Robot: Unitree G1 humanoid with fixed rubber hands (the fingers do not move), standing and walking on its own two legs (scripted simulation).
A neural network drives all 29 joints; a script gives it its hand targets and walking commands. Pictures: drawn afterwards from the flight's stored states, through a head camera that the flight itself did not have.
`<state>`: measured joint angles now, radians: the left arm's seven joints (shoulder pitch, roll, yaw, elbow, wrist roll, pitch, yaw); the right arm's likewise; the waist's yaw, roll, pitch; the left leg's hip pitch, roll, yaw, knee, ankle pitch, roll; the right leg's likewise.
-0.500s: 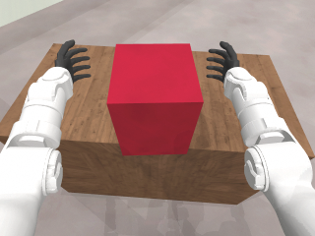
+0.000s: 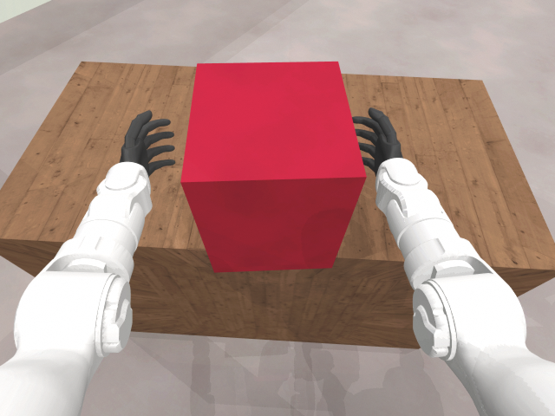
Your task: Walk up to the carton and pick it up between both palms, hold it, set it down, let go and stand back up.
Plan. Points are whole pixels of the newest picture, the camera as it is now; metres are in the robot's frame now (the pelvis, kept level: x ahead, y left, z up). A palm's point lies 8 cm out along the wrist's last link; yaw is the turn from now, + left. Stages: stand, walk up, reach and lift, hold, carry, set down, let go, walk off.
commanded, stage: reach and lift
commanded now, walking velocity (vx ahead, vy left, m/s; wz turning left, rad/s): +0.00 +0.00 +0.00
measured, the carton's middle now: (271, 175) +0.47 +0.02 +0.04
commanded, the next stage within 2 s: none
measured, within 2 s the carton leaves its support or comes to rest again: leaves its support in 1.86 s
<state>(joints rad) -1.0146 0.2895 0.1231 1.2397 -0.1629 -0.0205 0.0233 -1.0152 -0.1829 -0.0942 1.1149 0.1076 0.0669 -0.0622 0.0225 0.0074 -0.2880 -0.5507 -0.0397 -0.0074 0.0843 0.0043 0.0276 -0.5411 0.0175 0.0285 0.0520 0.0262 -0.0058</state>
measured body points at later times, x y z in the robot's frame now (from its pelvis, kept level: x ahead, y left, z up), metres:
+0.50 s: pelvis +0.01 +0.00 +0.00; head +0.11 -0.01 +0.44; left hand +0.48 +0.21 +0.06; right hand +0.49 -0.15 +0.07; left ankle -0.02 +0.09 -0.74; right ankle -0.01 -0.11 -0.74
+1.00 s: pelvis +0.02 +0.01 +0.00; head +0.11 -0.01 +0.44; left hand +0.47 +0.17 +0.06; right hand +0.48 -0.12 +0.06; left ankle -0.02 +0.09 -0.74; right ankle -0.01 -0.11 -0.74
